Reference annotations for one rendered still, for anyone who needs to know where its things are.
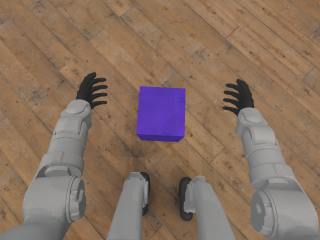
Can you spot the robot right upper arm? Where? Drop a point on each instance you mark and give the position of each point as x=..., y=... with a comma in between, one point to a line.
x=283, y=215

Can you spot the robot left hand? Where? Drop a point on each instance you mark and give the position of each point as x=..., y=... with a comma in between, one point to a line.
x=86, y=89

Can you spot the right robot thigh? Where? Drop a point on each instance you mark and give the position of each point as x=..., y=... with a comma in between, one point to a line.
x=212, y=222

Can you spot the right robot forearm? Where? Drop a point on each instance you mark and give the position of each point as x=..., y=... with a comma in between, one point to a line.
x=267, y=166

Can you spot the robot right hand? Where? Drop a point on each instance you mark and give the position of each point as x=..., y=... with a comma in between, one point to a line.
x=244, y=97

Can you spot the left robot forearm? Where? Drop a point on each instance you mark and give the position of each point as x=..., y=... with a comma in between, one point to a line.
x=68, y=143

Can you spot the carton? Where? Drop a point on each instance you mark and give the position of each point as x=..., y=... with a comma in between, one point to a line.
x=161, y=114

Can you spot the robot left upper arm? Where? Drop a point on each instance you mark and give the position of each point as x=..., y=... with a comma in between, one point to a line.
x=52, y=204

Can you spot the right robot foot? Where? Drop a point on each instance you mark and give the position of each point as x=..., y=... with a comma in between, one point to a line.
x=186, y=216

